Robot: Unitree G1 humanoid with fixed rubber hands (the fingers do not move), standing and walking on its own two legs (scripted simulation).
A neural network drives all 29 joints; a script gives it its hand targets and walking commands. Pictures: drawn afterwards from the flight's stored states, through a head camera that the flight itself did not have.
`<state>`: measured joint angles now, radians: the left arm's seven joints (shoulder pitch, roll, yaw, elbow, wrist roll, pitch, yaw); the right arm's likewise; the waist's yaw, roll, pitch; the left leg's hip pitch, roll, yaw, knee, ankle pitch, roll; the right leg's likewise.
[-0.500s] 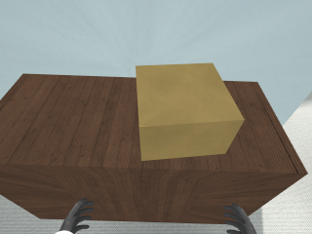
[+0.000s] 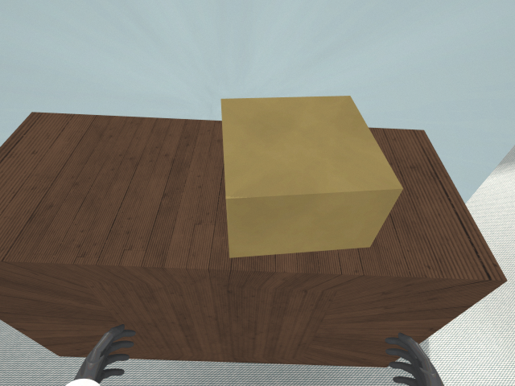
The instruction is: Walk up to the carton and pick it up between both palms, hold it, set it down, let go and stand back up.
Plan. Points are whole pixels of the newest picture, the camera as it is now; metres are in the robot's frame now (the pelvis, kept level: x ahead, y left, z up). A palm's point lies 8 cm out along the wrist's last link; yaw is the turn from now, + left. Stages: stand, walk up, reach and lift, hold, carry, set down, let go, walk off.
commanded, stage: stand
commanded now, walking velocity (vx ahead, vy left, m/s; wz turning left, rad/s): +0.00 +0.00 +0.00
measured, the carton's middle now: (293, 171) +0.52 -0.06 +0.02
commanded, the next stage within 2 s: walk up in 1.90 s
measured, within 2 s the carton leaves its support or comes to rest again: neither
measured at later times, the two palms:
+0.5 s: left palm (86, 381) +0.15 +0.26 -0.08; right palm out of the picture +0.15 -0.26 -0.07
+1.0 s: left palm (83, 385) +0.14 +0.27 -0.08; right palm out of the picture +0.15 -0.26 -0.06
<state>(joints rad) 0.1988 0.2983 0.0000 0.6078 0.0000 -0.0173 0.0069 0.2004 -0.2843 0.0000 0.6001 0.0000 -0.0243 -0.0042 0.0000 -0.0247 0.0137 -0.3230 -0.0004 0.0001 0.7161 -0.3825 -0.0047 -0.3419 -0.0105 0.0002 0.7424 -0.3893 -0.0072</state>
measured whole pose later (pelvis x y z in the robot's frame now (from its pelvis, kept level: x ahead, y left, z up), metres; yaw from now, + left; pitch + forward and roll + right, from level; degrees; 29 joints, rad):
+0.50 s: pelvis +0.00 +0.00 +0.00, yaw +0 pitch -1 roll +1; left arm 0.20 0.31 0.00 0.63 0.00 -0.02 0.01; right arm 0.20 -0.30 0.00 0.60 0.00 -0.03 0.00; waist 0.00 -0.02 0.01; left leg -0.32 0.00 0.00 0.72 -0.38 0.00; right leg -0.34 -0.01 0.00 0.74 -0.39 -0.01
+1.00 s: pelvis +0.00 +0.00 +0.00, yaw +0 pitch -1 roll +1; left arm 0.20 0.32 0.00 0.65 0.00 -0.03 0.01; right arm 0.20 -0.30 0.00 0.60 0.00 -0.03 -0.01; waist 0.00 -0.02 0.01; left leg -0.32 0.00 0.00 0.72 -0.38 0.00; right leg -0.34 -0.01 0.00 0.74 -0.39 -0.01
